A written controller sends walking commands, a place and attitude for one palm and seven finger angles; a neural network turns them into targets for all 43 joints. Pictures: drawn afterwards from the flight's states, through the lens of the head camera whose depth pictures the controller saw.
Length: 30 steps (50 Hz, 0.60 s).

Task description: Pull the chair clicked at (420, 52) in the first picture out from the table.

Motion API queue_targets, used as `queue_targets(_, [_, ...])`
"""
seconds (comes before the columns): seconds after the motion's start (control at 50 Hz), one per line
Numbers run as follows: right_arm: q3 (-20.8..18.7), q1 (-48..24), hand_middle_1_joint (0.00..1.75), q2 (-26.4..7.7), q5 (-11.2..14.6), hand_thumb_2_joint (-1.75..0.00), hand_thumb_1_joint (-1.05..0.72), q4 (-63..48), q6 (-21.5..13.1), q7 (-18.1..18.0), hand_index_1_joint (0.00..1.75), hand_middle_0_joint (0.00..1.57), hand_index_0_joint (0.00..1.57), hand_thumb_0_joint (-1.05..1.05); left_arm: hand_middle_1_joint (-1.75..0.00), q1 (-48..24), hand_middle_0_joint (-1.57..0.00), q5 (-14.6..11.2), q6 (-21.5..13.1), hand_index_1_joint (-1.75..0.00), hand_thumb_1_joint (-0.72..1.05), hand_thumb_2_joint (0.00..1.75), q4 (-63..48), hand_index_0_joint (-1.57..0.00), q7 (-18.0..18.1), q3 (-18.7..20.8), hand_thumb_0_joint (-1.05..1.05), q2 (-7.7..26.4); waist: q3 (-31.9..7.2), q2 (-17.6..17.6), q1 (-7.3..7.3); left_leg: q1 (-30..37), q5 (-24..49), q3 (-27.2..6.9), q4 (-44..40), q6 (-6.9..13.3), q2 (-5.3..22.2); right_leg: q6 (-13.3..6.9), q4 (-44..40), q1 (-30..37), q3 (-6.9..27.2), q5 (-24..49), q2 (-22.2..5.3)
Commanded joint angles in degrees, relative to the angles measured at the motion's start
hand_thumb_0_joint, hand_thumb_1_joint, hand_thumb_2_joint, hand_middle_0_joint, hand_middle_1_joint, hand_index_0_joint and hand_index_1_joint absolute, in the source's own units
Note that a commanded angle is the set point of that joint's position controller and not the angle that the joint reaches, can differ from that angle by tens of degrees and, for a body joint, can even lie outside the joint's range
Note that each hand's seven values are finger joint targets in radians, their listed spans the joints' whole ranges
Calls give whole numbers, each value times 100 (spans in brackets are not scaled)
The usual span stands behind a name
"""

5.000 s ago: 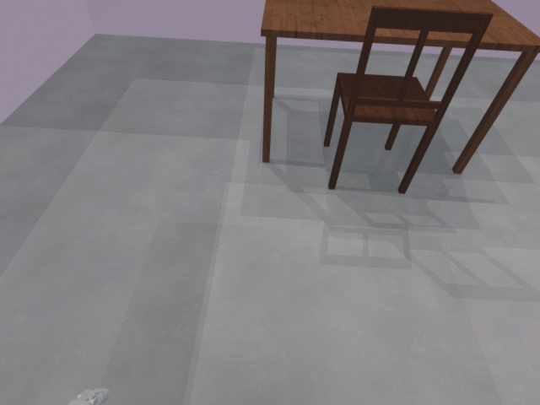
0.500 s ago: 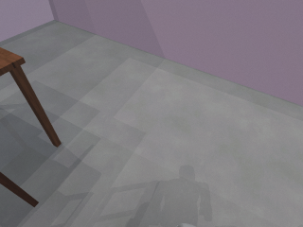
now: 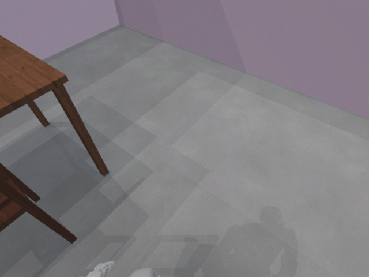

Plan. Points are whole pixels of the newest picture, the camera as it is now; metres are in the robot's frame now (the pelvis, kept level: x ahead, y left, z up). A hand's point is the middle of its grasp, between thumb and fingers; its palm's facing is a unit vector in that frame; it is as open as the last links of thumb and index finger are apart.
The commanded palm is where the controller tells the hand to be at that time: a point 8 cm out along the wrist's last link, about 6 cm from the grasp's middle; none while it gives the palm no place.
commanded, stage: turn to face it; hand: left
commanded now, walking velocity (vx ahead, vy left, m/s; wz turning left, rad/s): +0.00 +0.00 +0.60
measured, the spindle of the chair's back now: out of the picture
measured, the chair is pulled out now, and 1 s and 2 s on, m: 0.00 0.00 0.00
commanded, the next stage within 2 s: take the last steps up to it in 1.50 s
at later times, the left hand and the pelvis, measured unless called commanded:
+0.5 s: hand out of the picture +0.02 +0.27 -0.16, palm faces +0.30 -0.91 -0.27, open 7.4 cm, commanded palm none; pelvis +0.00 +0.03 +0.00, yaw +16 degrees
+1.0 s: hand out of the picture -0.08 +0.19 -0.16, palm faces +0.58 -0.78 -0.24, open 7.4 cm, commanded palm none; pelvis -0.02 -0.01 +0.00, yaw +36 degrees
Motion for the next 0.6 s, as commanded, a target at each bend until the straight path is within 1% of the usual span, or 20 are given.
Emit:
queue_targets(0.0, [-48, -147, 30, -157, -18, -90, -90, -545, -73, 53, 30, 20, 20, 0, -30, 316, -20, 98, 39, -30, 90, 90, -208, -20, 68, 284, 0, 1171, -118, -1175, 222, -3, 143, 162, -872, -47, 112, -499, -1034, 154, 599, 1311, -1439])
queue_targets(0.06, [-59, -374, 30, -336, -4, -90, -90, -798, -111, 76, 30, 20, 20, 0, -30, 270, -20, 110, 103, -30, 90, 90, -290, -20, 36, 352, 0, 1418, -157, -1300, 261, 306, 188, 282, -1624, 18, 76, -496, -692, 132, 529, 1117, -1583])
queue_targets(0.08, [-79, -369, 30, -393, -6, -90, -90, -866, -129, 82, 30, 20, 20, 0, -30, 278, -20, 110, 123, -30, 90, 90, -291, -20, 22, 358, 0, 1430, -192, -1226, 225, 545, 364, 314, -1994, 47, 37, -407, -470, 47, 482, 993, -1566])
queue_targets(0.1, [-106, -188, 30, -517, -23, -90, -90, -869, -148, 80, 30, 20, 20, 0, -30, 239, -20, 83, 146, -30, 90, 90, -335, -20, -1, 373, 0, 1461, -336, -981, 106, 867, 811, 392, -2499, 56, -56, -279, -90, 26, 307, 846, -1450])
queue_targets(0.12, [-152, 41, 30, -744, -37, -90, -90, -825, -182, 86, 30, 20, 20, 0, -30, 282, -20, 31, 198, -30, 90, 90, -379, -20, -28, 362, 0, 1428, -488, -407, -20, 1525, 1400, 289, -3172, 98, -49, -72, 574, -353, 191, 462, -1294])
queue_targets(0.14, [-283, 350, 30, -1300, -63, -90, -90, -829, -236, 58, 30, 20, 20, 0, -30, 268, -20, -4, 239, -30, 90, 90, -538, -20, -74, 337, 0, 1170, -588, 1134, -208, 1951, 2219, -1250, -3913, 514, 840, 341, 1799, -1210, 20, -835, -637])
queue_targets(0.16, [-398, 601, 30, -1866, -69, -90, -90, -861, -273, 1, 30, 20, 20, 0, -30, -74, -20, -7, 255, -30, 90, 90, -856, -20, -102, 246, 0, 859, -559, 2309, -407, 2013, 3536, -2939, -4531, 1249, 2022, 641, 3145, -2215, 438, -2683, 13])
queue_targets(0.18, [-370, 700, 30, -1939, -53, -90, -90, -789, -268, -24, 30, 20, 20, 0, -30, -348, -20, 42, 280, -30, 90, 90, -970, -20, -105, 223, 0, 1075, -621, 1362, -416, 1863, 3123, -2817, -4493, 1500, 2184, 518, 3743, -2152, 1108, -2330, -62])
queue_targets(0.22, [-299, -97, 30, -1681, -59, -90, -90, -997, -294, -112, 30, 20, 20, 0, -30, -230, -20, 51, 295, -30, 90, 90, -797, -20, -125, 319, 0, 1029, -549, 1416, -122, 1526, 1820, -2435, -4551, 1317, 1537, 501, 4128, -2343, 1410, -1511, -42])
queue_targets(0.24, [-231, -487, 30, -1519, -54, -90, -90, -1134, -299, -115, 30, 20, 20, 0, -30, -94, -20, 51, 296, -30, 90, 90, -696, -20, -157, 335, 0, 1145, -438, 1194, 19, 1280, 1550, -2020, -4538, 1155, 1228, 503, 4085, -2169, 1483, -1072, -35])
queue_targets(0.26, [-188, -703, 30, -1433, -48, -90, -90, -1212, -317, -116, 30, 20, 20, 0, -30, 145, -20, 55, 296, -30, 90, 90, -598, -20, -178, 342, 0, 1160, -512, 1050, 156, 1317, 1629, -1722, -4492, 1050, 972, 526, 3992, -2017, 1452, -775, 15])
queue_targets(0.28, [-168, -737, 30, -1400, -30, -90, -90, -1251, -343, -124, 30, 20, 20, 0, -30, 294, -20, 52, 284, -30, 90, 90, -533, -20, -199, 338, 0, 1160, -661, 928, 190, 1380, 1748, -1589, -4470, 1021, 837, 552, 3899, -1886, 1429, -631, 79])
queue_targets(0.3, [-174, -695, 30, -1402, -28, -90, -90, -1262, -342, -124, 30, 20, 20, 0, -30, 355, -20, 40, 292, -30, 90, 90, -517, -20, -188, 327, 0, 1162, -713, 857, 183, 1425, 1784, -1565, -4479, 1054, 802, 568, 3738, -1793, 1441, -631, 122])
queue_targets(0.38, [-214, -339, 30, -1435, -31, -90, -90, -1160, -298, -117, 30, 20, 20, 0, -30, 134, -20, 2, 280, -30, 90, 90, -615, -20, -124, 290, 0, 1159, -735, 491, -1, 1840, 2119, -2013, -4451, 1280, 911, 596, 2947, -1729, 1487, -934, 257])
queue_targets(0.46, [-246, -265, 30, -1498, -53, -90, -90, -1111, -225, -93, 30, 20, 20, 0, -30, 76, -20, -37, 272, -30, 90, 90, -739, -20, -76, 251, 0, 1077, -687, 735, -53, 1729, 2125, -2458, -4376, 1385, 889, 540, 2074, -1321, 1509, -1256, 432])
queue_targets(0.5, [-256, -353, 30, -1491, -62, -90, -90, -1137, -193, -82, 30, 20, 20, 0, -30, 236, -20, -61, 248, -30, 90, 90, -744, -20, -61, 235, 0, 1048, -763, 856, 10, 1575, 2371, -2586, -4275, 1365, 796, 482, 1506, -883, 1500, -1269, 559])
queue_targets(0.52, [-269, -454, 30, -1480, -61, -90, -90, -1160, -174, -72, 30, 20, 20, 0, -30, 422, -20, -79, 237, -30, 90, 90, -711, -20, -50, 236, 0, 1051, -813, 885, 95, 1427, 2430, -2610, -4200, 1308, 711, 450, 1101, -568, 1469, -1138, 634])
queue_targets(0.54, [-278, -562, 30, -1461, -49, -90, -90, -1190, -151, -60, 30, 20, 20, 0, -30, 651, -20, -95, 226, -30, 90, 90, -648, -20, -38, 251, 0, 1093, -776, 782, 198, 1096, 2229, -2598, -4129, 1198, 587, 417, 596, -101, 1406, -847, 690])
queue_targets(0.56, [-280, -714, 30, -1412, -23, -90, -90, -1244, -132, -45, 30, 20, 20, 0, -30, 944, -20, -91, 200, -30, 90, 90, -581, -20, -29, 274, 0, 1150, -807, 649, 371, 687, 1843, -2434, -3948, 980, 353, 376, -232, 528, 1339, -335, 663])
queue_targets(0.58, [-258, -759, 30, -1173, 26, -90, -90, -1297, -113, -14, 30, 20, 20, 0, -30, 1129, -20, -32, 149, -30, 90, 90, -569, -20, -1, 340, 0, 1477, -802, -121, 487, -127, 1122, -2043, -3232, 623, -99, 177, -1182, 1265, 1920, -451, 37])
